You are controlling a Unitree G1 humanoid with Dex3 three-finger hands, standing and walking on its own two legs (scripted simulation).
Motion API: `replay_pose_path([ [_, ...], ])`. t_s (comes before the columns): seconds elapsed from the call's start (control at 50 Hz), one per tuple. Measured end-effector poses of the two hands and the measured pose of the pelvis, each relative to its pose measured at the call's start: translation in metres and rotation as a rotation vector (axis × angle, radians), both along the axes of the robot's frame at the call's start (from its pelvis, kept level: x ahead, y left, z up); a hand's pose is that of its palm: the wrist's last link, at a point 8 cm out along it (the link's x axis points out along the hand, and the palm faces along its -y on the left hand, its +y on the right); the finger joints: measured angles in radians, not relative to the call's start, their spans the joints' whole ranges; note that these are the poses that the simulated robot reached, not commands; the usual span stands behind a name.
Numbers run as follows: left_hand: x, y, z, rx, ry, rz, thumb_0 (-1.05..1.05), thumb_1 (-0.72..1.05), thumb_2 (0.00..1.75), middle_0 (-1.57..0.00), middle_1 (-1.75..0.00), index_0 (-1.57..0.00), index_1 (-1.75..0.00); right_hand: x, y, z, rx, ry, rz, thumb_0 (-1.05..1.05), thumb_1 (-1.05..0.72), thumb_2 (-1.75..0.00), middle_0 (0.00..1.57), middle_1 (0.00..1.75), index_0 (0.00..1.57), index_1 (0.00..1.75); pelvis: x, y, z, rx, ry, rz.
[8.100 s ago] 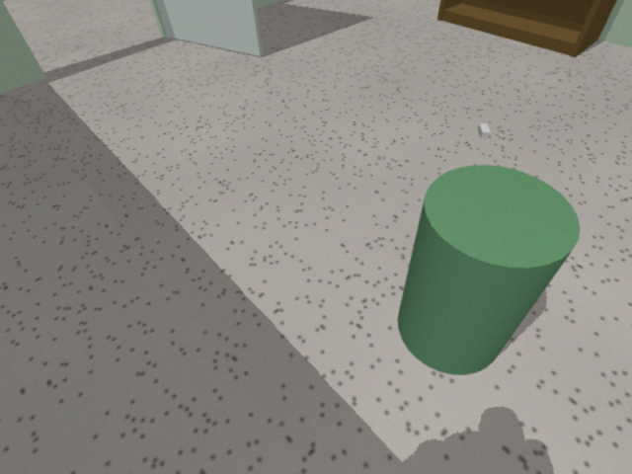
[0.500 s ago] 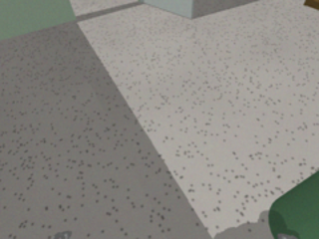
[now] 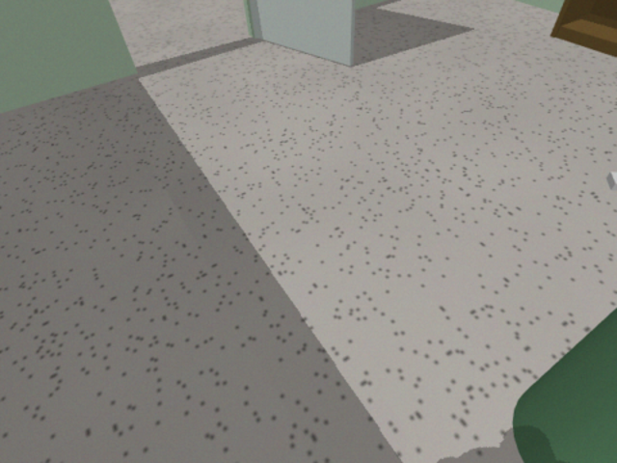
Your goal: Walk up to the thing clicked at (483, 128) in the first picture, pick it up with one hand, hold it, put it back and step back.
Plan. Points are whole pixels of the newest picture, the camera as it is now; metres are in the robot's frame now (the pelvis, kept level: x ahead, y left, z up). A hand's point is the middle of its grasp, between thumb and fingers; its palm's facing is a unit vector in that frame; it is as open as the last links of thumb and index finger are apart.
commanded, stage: walk up
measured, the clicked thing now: (615, 181) +1.41 -1.36 -0.76
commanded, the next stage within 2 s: stand in 0.66 s
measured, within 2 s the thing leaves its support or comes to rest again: neither
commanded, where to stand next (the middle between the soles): +0.08 -0.01 m, yaw +3 degrees
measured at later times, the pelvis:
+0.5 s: pelvis +0.02 +0.01 +0.00, yaw -1 degrees
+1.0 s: pelvis +0.02 +0.01 +0.01, yaw +0 degrees
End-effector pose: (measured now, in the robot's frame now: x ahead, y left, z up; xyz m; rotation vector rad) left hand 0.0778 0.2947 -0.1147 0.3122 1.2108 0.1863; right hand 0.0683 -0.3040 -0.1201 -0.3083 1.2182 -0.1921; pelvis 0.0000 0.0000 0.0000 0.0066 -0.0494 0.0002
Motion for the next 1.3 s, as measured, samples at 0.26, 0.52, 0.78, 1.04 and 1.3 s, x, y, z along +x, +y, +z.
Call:
replay_pose_path([
  [0.26,0.000,0.011,-0.007,-0.019,0.041,0.013,0.01,0.90,0.90,-0.20,-0.30,-0.21,-0.30,-0.001,0.016,0.005,-0.008,0.024,-0.030,0.01,-0.90,-0.90,0.20,0.30,0.20,0.30,0.010,0.013,0.003,0.005,0.006,-0.009],
  [0.52,0.009,0.010,-0.002,0.003,0.051,0.011,0.01,0.90,0.90,-0.20,-0.30,-0.21,-0.30,0.038,0.015,0.005,0.009,-0.043,-0.025,0.01,-0.90,-0.90,0.20,0.30,0.20,0.30,0.020,0.011,0.003,0.004,0.009,-0.012],
  [0.78,0.029,0.006,0.002,0.009,0.013,-0.011,0.01,0.90,0.90,-0.21,-0.30,-0.21,-0.30,0.038,0.011,0.005,0.005,-0.015,-0.030,0.01,-0.90,-0.90,0.20,0.30,0.20,0.30,0.025,0.008,0.005,-0.003,0.015,-0.002],
  [1.04,0.029,0.010,0.002,0.006,0.002,-0.007,0.01,0.90,0.90,-0.21,-0.30,-0.21,-0.30,0.027,0.015,0.006,0.004,0.014,-0.026,0.01,-0.90,-0.90,0.20,0.30,0.20,0.30,0.024,0.010,0.006,-0.005,0.014,0.008],
  [1.3,0.009,0.018,0.001,0.006,0.017,0.015,0.01,0.90,0.90,-0.21,-0.30,-0.21,-0.30,0.026,0.021,0.007,0.004,0.005,-0.008,0.01,-0.90,-0.90,0.20,0.30,0.20,0.30,0.018,0.015,0.006,-0.005,0.009,0.018],
])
